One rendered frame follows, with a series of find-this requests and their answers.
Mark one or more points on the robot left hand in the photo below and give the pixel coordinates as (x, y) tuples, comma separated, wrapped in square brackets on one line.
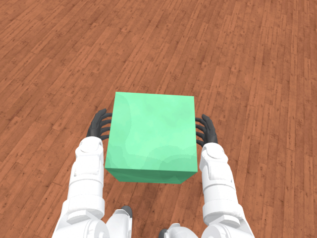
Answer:
[(95, 128)]

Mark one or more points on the right robot upper arm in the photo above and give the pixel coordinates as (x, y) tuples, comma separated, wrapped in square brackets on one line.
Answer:
[(218, 230)]

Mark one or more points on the left robot upper arm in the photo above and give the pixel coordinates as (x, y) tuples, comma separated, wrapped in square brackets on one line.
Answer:
[(91, 228)]

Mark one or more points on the robot right hand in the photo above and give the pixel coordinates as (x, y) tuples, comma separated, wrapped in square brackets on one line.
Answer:
[(209, 135)]

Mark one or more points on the robot left forearm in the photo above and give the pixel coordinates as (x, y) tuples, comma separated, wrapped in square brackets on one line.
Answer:
[(85, 195)]

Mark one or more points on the robot right forearm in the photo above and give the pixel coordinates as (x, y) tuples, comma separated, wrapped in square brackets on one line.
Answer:
[(221, 203)]

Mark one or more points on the carton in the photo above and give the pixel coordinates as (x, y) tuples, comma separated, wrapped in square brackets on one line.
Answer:
[(152, 138)]

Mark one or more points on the right robot thigh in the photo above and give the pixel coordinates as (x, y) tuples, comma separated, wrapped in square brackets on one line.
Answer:
[(179, 232)]

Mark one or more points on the robot left shin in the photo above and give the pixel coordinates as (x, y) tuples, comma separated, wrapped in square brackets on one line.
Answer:
[(120, 211)]

